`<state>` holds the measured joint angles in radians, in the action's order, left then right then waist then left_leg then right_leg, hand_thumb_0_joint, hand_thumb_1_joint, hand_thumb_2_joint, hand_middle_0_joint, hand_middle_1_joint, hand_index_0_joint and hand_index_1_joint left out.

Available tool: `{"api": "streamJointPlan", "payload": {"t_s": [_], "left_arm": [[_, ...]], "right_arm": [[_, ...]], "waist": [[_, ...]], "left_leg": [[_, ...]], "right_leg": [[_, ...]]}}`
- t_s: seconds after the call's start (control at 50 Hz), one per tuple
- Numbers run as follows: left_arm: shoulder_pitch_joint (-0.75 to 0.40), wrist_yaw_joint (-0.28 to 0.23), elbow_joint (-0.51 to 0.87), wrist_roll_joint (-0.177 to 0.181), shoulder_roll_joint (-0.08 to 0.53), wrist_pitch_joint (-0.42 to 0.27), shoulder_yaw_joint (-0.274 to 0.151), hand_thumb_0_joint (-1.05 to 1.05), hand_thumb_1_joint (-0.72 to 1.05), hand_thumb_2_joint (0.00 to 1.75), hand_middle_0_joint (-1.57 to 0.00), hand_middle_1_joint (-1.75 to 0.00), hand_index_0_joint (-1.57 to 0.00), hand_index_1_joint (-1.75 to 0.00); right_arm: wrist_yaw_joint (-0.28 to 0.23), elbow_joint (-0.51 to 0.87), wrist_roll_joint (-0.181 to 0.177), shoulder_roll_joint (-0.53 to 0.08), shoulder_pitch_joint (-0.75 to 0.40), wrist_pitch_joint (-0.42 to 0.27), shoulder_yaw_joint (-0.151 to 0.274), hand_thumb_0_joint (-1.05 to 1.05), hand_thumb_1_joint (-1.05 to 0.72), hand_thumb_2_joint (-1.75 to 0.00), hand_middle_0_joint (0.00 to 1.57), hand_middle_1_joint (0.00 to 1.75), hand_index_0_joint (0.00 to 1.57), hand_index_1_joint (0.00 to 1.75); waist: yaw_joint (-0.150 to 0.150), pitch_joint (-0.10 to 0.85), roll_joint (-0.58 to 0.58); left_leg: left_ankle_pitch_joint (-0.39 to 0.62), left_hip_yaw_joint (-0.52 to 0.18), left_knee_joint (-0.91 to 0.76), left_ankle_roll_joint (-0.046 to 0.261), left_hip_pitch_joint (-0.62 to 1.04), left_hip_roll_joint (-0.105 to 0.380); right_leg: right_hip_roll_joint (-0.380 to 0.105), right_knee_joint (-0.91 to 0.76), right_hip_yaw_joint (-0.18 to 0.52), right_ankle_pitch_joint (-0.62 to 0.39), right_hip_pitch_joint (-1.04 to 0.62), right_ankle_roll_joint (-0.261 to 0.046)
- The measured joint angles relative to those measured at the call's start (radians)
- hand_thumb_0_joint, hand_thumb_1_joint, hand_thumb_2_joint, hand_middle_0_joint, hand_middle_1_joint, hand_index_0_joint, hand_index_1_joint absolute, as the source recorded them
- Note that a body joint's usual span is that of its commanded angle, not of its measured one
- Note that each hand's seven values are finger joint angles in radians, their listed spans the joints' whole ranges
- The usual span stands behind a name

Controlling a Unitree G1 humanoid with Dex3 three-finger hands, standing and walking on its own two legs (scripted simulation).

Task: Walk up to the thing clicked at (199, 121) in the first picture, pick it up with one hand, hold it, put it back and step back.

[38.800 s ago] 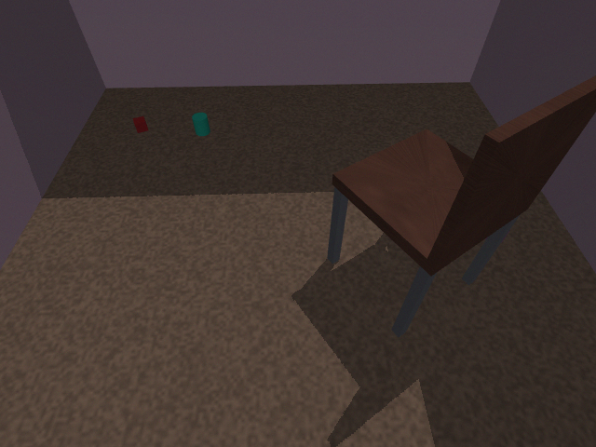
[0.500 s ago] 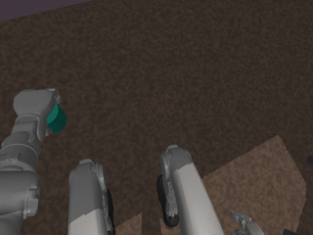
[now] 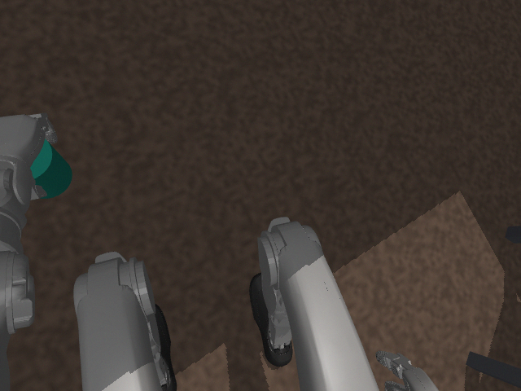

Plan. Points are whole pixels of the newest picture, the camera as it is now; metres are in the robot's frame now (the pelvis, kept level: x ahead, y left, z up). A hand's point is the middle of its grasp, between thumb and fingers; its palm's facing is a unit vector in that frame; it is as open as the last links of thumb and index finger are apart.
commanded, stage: crouch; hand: left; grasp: from above
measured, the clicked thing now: (34, 166) +0.48 +0.27 -0.22
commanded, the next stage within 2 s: lower in 0.32 s
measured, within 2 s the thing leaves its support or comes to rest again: rests again in 1.24 s
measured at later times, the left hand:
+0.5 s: hand (34, 158) +0.49 +0.26 -0.22, palm faces -0.47 -0.05 -0.88, open 10.5 cm
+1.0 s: hand (51, 168) +0.49 +0.26 -0.28, palm faces -0.46 -0.05 -0.88, open 10.5 cm
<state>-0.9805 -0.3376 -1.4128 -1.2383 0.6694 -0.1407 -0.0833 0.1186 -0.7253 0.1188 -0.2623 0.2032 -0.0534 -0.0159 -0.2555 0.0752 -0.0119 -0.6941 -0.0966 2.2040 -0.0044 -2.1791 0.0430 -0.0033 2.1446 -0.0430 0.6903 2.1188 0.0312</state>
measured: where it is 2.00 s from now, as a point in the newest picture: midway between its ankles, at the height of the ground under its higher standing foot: (218, 351)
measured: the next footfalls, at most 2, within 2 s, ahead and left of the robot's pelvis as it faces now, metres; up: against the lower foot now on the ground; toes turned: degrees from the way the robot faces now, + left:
none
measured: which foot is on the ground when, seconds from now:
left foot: down 0.00-1.00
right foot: down 0.00-1.00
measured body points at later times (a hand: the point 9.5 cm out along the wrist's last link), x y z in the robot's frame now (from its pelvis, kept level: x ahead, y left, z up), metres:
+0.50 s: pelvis -0.01 +0.00 -0.04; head +0.26 +0.05 +0.32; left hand +0.51 +0.26 -0.17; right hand +0.00 -0.27 -0.14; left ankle +0.07 +0.13 -0.36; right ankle +0.09 -0.13 -0.36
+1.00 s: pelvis +0.00 +0.00 -0.07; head +0.28 +0.07 +0.27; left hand +0.51 +0.26 -0.23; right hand +0.01 -0.27 -0.16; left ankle +0.07 +0.13 -0.36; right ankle +0.09 -0.13 -0.36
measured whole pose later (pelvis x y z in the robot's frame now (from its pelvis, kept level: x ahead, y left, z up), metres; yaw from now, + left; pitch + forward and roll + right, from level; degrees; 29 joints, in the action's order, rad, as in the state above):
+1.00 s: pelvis +0.00 +0.00 -0.07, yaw -3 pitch +35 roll -9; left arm -1.06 -0.44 -1.52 -1.29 0.81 -0.15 -0.11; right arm 0.16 -0.71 0.16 -0.29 0.16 -0.08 -0.12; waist -0.33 -0.05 0.04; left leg -0.70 -0.16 2.45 0.00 -2.37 0.03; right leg 0.01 2.35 -0.08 0.69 2.28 0.05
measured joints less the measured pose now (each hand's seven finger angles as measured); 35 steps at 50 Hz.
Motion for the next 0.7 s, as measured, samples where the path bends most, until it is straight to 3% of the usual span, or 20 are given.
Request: {"api": "streamJointPlan", "payload": {"t_s": [0.28, 0.54, 0.7], "left_arm": [[-0.054, -0.058, -0.07, -0.042, 0.048, -0.003, -0.019, 0.01, -0.16, 0.78, -0.54, -0.84, -0.6, -0.81], [-0.098, -0.014, -0.095, -0.013, 0.097, 0.011, -0.005, 0.01, -0.16, 0.78, -0.54, -0.84, -0.6, -0.81], [-0.078, -0.014, -0.082, -0.027, 0.12, -0.027, -0.011, 0.01, -0.16, 0.78, -0.54, -0.84, -0.6, -0.81]], "right_arm": [[-0.004, -0.014, 0.016, -0.002, -0.004, -0.005, -0.037, 0.01, -0.91, -0.9, 0.21, 0.3, 0.2, 0.3], [0.01, 0.008, 0.016, -0.012, -0.005, -0.011, -0.08, 0.01, -0.91, -0.89, 0.21, 0.3, 0.2, 0.3], [0.023, 0.014, 0.023, -0.021, -0.011, -0.007, -0.095, 0.0, -0.91, -0.9, 0.21, 0.3, 0.2, 0.3]], "waist": [[-0.037, -0.023, 0.011], [-0.047, -0.063, 0.01], [-0.052, -0.095, 0.033]], "left_leg": [[0.016, -0.012, 0.094, 0.003, -0.089, -0.004], [0.004, -0.031, 0.138, 0.002, -0.116, -0.006], [-0.003, -0.05, 0.181, 0.0, -0.141, -0.009]], "right_leg": [[0.004, 0.087, -0.003, -0.016, 0.082, 0.004], [0.007, 0.12, -0.017, -0.009, 0.101, 0.008], [0.01, 0.15, -0.031, -0.004, 0.116, 0.01]]}}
